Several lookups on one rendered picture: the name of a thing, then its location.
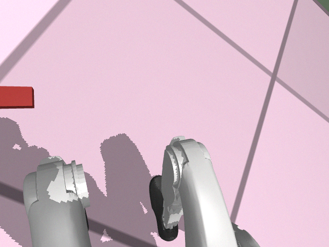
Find right robot foot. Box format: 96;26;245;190
149;175;178;241

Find right robot hand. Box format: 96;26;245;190
232;223;260;247

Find small box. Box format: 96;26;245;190
0;86;34;109

